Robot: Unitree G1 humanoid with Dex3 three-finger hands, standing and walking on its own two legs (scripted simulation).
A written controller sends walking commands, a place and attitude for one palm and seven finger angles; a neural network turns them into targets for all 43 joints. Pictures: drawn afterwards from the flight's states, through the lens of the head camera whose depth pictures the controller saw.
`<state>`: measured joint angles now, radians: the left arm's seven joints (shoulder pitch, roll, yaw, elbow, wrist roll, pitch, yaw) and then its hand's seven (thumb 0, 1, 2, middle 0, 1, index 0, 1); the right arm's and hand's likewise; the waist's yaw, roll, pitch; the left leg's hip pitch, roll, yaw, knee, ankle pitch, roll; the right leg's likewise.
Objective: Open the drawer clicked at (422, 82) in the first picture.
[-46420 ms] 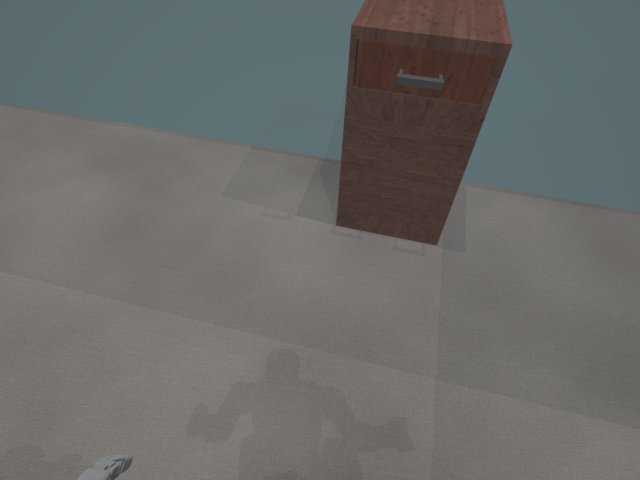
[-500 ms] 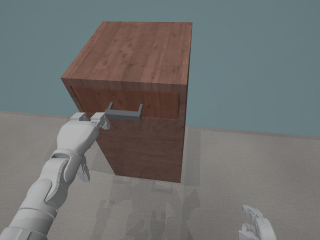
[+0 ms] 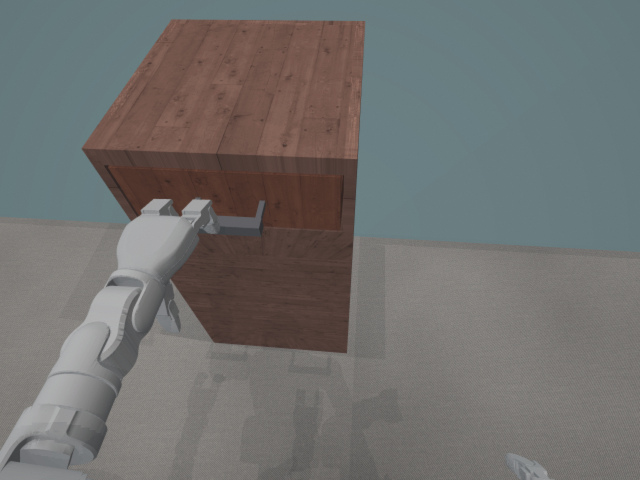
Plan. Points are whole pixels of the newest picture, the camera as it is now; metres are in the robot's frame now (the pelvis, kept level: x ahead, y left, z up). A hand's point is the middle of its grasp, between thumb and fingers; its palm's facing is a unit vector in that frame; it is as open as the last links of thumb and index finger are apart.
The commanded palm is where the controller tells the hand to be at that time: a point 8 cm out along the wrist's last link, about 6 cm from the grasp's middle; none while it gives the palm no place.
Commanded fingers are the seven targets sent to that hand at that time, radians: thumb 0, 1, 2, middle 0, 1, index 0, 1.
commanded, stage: move the hooked fingers above the handle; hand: left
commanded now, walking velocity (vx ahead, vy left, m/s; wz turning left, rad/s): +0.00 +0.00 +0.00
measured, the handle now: (226, 215) +0.52 +0.21 -0.04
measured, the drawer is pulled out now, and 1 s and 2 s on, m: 0.00 0.00 0.00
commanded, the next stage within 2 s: none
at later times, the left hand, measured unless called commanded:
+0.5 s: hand (202, 232) +0.43 +0.21 +0.03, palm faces -0.03 -0.04 -1.00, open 13.8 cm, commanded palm +0.41 +0.22 +0.08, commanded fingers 0.00 -0.50 0.30 -0.30 -1.20 -0.30 -1.20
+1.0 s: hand (209, 214) +0.48 +0.21 +0.02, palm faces -0.03 +0.00 -1.00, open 13.8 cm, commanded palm +0.45 +0.22 +0.07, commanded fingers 0.00 -0.50 0.30 -0.30 -1.20 -0.30 -1.20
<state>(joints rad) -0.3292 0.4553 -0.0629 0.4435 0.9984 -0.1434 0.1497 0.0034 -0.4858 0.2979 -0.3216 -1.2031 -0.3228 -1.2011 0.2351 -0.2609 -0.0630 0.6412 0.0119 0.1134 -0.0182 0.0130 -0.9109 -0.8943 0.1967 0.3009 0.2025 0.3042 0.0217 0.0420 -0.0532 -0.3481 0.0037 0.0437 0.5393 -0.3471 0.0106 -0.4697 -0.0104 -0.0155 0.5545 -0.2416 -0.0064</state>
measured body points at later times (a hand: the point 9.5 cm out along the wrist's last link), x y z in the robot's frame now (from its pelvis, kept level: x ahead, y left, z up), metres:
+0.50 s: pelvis +0.00 +0.01 -0.01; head +0.07 -0.01 +0.43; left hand +0.43 +0.21 +0.08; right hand +0.08 -0.26 -0.14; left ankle -0.05 +0.11 -0.73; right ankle +0.02 -0.12 -0.73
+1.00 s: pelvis -0.01 +0.00 -0.02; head +0.09 -0.01 +0.42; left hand +0.47 +0.21 +0.07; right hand +0.01 -0.28 -0.15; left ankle -0.05 +0.11 -0.73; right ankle +0.02 -0.12 -0.73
